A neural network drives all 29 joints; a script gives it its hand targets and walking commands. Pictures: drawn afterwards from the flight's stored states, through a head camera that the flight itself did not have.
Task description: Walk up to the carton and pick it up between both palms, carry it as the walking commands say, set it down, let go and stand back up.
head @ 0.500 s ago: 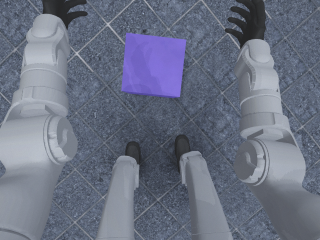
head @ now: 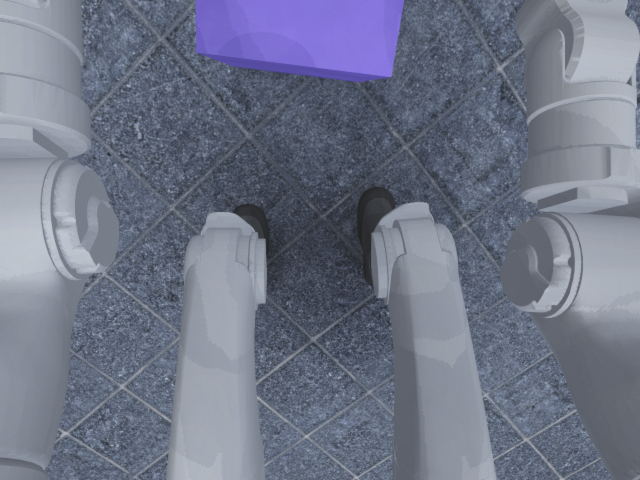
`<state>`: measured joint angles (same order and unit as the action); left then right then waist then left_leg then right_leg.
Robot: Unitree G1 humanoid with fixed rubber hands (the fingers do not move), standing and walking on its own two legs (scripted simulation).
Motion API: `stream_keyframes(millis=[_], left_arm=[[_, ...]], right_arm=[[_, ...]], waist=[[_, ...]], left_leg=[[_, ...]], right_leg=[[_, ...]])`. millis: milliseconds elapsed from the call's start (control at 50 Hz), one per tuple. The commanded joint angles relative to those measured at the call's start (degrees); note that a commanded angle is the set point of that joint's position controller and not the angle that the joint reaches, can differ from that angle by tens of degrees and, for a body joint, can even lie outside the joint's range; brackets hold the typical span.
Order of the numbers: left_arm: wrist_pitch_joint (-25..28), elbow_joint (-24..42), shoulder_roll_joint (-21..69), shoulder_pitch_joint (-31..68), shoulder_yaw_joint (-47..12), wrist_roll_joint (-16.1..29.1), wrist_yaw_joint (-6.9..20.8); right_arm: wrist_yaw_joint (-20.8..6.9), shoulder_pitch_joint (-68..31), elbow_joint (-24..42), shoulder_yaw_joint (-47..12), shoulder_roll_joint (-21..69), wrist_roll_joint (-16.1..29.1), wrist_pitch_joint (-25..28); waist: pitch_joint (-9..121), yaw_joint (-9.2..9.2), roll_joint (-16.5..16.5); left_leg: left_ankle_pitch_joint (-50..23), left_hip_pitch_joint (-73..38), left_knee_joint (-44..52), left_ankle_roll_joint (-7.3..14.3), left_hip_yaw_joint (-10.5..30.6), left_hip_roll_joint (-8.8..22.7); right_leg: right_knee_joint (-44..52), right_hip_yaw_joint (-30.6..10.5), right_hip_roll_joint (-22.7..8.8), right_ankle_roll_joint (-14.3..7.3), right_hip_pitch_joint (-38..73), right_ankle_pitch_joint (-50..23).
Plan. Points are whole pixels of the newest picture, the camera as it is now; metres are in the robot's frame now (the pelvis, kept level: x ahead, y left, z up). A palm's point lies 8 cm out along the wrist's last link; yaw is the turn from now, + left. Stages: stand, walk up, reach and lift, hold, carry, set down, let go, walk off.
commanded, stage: reach and lift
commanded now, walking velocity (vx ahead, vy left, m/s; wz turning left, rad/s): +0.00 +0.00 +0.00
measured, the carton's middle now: out of the picture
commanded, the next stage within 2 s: none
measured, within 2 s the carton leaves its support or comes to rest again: neither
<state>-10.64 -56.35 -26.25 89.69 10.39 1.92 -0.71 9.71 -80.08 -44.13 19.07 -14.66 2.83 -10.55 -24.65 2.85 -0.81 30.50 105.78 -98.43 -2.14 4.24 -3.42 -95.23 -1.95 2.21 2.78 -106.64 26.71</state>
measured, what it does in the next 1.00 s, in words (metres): lowers itself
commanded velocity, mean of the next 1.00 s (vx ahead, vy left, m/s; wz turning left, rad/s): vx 0.00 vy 0.00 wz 0.00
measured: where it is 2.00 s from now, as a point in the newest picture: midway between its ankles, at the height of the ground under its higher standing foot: (315, 264)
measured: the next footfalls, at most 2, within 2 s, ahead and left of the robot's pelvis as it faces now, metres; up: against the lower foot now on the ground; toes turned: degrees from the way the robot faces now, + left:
none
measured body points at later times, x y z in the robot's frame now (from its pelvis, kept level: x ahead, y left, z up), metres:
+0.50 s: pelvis -0.01 +0.00 -0.11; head +0.37 +0.01 +0.12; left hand +0.59 +0.18 -0.29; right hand +0.55 -0.19 -0.29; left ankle +0.09 +0.12 -0.49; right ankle +0.12 -0.13 -0.49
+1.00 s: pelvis -0.01 +0.00 -0.14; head +0.37 +0.01 +0.08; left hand +0.59 +0.19 -0.31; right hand +0.55 -0.19 -0.32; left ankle +0.09 +0.12 -0.49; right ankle +0.12 -0.13 -0.49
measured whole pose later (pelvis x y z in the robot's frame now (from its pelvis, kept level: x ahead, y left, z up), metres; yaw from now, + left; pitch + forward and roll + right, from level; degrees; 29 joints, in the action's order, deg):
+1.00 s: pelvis -0.01 +0.00 -0.14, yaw +0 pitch +34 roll -2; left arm -5.7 -71.4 -28.5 96.3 1.2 9.6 -2.1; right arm 7.7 -89.0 -66.2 13.2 -18.3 11.3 -3.9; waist -28.0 2.7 1.0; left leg 34.9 124.4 -125.0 -1.7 3.0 -2.3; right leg -121.8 -1.4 2.5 3.5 -125.2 31.0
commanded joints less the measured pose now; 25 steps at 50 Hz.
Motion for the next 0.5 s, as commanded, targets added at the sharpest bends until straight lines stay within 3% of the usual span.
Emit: stream_keyframes(millis=[0, 20, 40, 60, 80, 100, 120, 140, 160, 180, 200, 220, 240, 260, 280, 300, 320, 340, 360, 400, 420, 440, 460, 480], left_arm=[[0.5, 16.9, -11.3, 19.5, -1.0, 3.8, -2.5], [0.1, 11.8, -11.7, 21.6, -0.9, 4.5, -2.7], [-0.5, 7.6, -13.2, 21.6, -1.0, 4.2, -2.9], [-0.7, 9.5, -13.8, 23.6, -0.5, 5.4, -3.0], [-0.1, 7.5, -15.7, 22.6, -0.3, 4.0, -3.2], [0.3, 3.8, -15.2, 21.4, -0.2, 3.9, -3.2], [0.6, -0.6, -15.4, 22.1, -0.1, 3.6, -2.6], [0.8, -5.9, -12.4, 21.3, -2.1, 4.5, -1.9], [0.8, -8.0, -10.3, 20.9, -2.9, 4.3, -0.6], [0.9, -10.4, -8.8, 20.0, -3.8, 4.2, 0.3], [1.2, -11.2, -6.0, 19.4, -5.6, 5.7, 1.3], [1.6, -12.4, -5.8, 17.7, -6.0, 5.3, 2.0], [2.4, -13.3, -5.7, 17.9, -5.8, 4.9, 2.3], [3.1, -11.4, -5.0, 19.5, -7.2, 5.6, 2.5], [3.0, -15.7, -4.4, 17.3, -7.1, 4.8, 2.6], [3.4, -14.9, -4.5, 17.5, -6.5, 5.4, 2.4], [3.9, -14.8, -4.3, 17.7, -6.2, 4.5, 2.1], [4.2, -13.6, -6.9, 17.9, -3.1, 3.0, 1.7], [5.0, -9.9, -8.7, 19.5, -3.3, 1.8, 1.0], [5.4, -9.2, -10.6, 20.3, -2.9, 0.9, -0.1], [5.0, -11.3, -9.6, 21.0, -4.1, 0.8, -0.4], [5.5, -7.5, -10.3, 22.2, -2.7, 0.8, -1.1], [5.6, -6.4, -12.1, 22.6, -1.5, 0.1, -1.9], [5.9, -7.8, -12.8, 23.0, -2.3, 1.4, -2.0]], right_arm=[[0.9, -19.2, 15.8, -6.0, -5.8, 6.4, 0.0], [1.4, -21.2, 12.7, -6.6, -7.6, 7.1, -0.5], [1.6, -23.2, 10.7, -7.2, -7.9, 7.5, -0.9], [2.2, -23.5, 10.7, -7.6, -9.5, 6.4, -1.3], [2.3, -20.5, 6.1, -6.1, -8.8, 5.9, -1.3], [2.1, -21.2, 2.2, -6.3, -8.9, 5.6, -0.7], [1.9, -20.1, -1.8, -4.6, -10.5, 4.4, -0.3], [1.7, -21.0, -6.4, -3.7, -10.0, 4.2, 0.4], [1.0, -21.3, -8.1, -2.3, -8.9, 3.6, 0.6], [0.3, -19.9, -11.4, -2.0, -6.4, 3.8, 0.7], [-0.1, -20.0, -12.4, -0.3, -8.0, 1.9, 2.0], [-0.5, -17.3, -12.9, -1.1, -6.2, 2.5, 1.9], [-0.8, -15.8, -15.2, -0.8, -5.1, 0.8, 2.8], [-1.3, -18.7, -13.9, -0.2, -5.6, 1.2, 3.4], [-2.0, -15.4, -19.4, 0.3, -4.4, 0.8, 3.4], [-2.5, -16.7, -17.9, 1.1, -4.9, 0.0, 4.0], [-2.6, -18.2, -16.4, 2.1, -5.2, -0.8, 4.5], [-2.7, -20.2, -13.1, 1.9, -5.9, -0.5, 4.9], [-2.4, -22.3, -9.1, 2.3, -5.8, 0.2, 5.7], [-3.0, -19.4, -12.7, -0.6, -5.3, 2.9, 5.8], [-2.9, -20.9, -15.1, -0.9, -6.8, 3.0, 5.6], [-3.0, -20.4, -14.6, -1.8, -6.1, 2.9, 5.6], [-2.1, -21.3, -13.1, -1.9, -8.2, 2.2, 5.6], [-2.1, -22.0, -15.6, -3.2, -8.5, 3.4, 5.7]], waist=[[120.2, -1.57, 0.6], [117.8, -2.56, -2.4], [116.8, -2.84, 0.1], [119.1, -1.39, 1.8], [108.9, -1.44, -0.7], [103.3, -2.54, 0.5], [95.6, -0.61, -1.3], [85.2, 1.71, -0.2], [78.0, 1.99, -3.7], [73.7, 2.65, -2.2], [71.6, 5.12, -2.2], [73.4, 3.68, -3.9], [69.6, 4.6, -2.7], [67.7, 4.72, -4.1], [62.6, 5.27, -3.0], [60.8, 4.43, -0.6], [59.4, 3.93, -2.0], [59.9, -0.43, -1.9], [67.5, -0.74, -3.3], [72.5, -3.13, -4.6], [69.7, -2.34, -6.6], [71.4, -2.94, -4.5], [76.1, -3.04, -3.1], [73.5, -3.48, -2.7]], left_leg=[[-24.5, -37.5, 2.2, 0.6, -5.9, -0.8], [-22.2, -36.0, 0.2, 0.2, -6.7, -0.6], [-19.5, -34.2, -0.1, 0.8, -6.4, -0.7], [-21.8, -33.5, -2.3, 0.4, -7.0, -1.7], [-20.8, -29.5, -2.9, 0.3, -6.9, -1.1], [-17.4, -26.4, -3.1, 0.3, -7.1, -1.0], [-12.7, -22.8, -4.8, 0.2, -7.3, -0.1], [-9.4, -18.2, -3.6, 0.6, -5.7, 0.6], [-4.6, -15.1, -2.9, 0.5, -6.5, 0.6], [-3.6, -15.0, -2.3, 0.9, -5.5, 1.1], [-4.6, -10.6, -3.3, 0.3, -5.7, 0.9], [-8.3, -14.9, -5.1, -0.2, -6.4, 1.1], [-8.3, -11.2, -6.0, -0.3, -6.4, 1.0], [-8.2, -8.8, -6.8, -0.4, -6.5, 1.6], [-5.8, -6.8, -6.2, 0.2, -5.2, 2.2], [-6.9, -3.1, -6.9, 0.1, -5.3, 1.8], [-7.9, -4.0, -6.2, 0.4, -4.1, 2.4], [-8.6, -3.2, -6.9, 0.2, -5.1, 1.7], [-12.6, -8.5, -7.2, 0.5, -4.4, 1.8], [-15.8, -14.0, -9.8, 0.1, -4.7, 2.3], [-12.9, -12.0, -10.5, 0.1, -4.4, 2.5], [-13.8, -13.1, -10.1, 0.1, -4.7, 2.2], [-16.1, -15.2, -11.7, 0.0, -4.8, 1.8], [-13.9, -13.7, -12.8, 0.0, -5.0, 2.2]], right_leg=[[-3.3, 8.2, 2.7, 1.4, 42.8, -25.5], [-4.0, 7.0, 2.0, 0.8, 41.8, -23.3], [-4.0, 7.1, 1.7, 1.6, 43.3, -20.9], [-6.7, 7.9, 1.9, 2.0, 46.9, -24.9], [-7.6, 6.8, 1.8, 1.8, 40.8, -24.3], [-8.1, 7.3, 1.8, 2.0, 39.0, -19.5], [-7.4, 6.0, 1.6, 1.3, 33.3, -14.9], [-8.0, 7.3, 1.4, 1.7, 27.4, -11.5], [-6.9, 6.4, 1.2, 1.0, 24.0, -7.0], [-7.6, 7.4, 0.8, 1.1, 21.7, -5.7], [-8.3, 7.6, 1.2, 1.1, 22.8, -7.5], [-9.1, 7.0, 1.0, 0.9, 24.7, -10.6], [-10.0, 7.6, 1.0, 1.3, 22.4, -11.1], [-10.6, 6.8, 1.1, 1.2, 19.2, -11.1], [-10.9, 7.1, 0.9, 1.2, 16.3, -9.5], [-11.9, 7.2, 1.1, 1.3, 15.0, -9.9], [-12.6, 7.5, 0.6, 1.4, 12.3, -10.2], [-12.3, 6.2, 0.8, 1.4, 12.7, -10.1], [-13.9, 7.2, 0.9, 1.8, 15.5, -13.4], [-15.7, 6.8, 0.9, 2.1, 14.8, -14.9], [-16.0, 6.3, 0.7, 1.9, 13.5, -12.7], [-16.5, 6.8, 0.9, 2.1, 13.1, -12.5], [-17.5, 7.0, 1.0, 2.5, 15.6, -14.2], [-18.2, 6.8, 0.8, 2.4, 14.0, -11.7]])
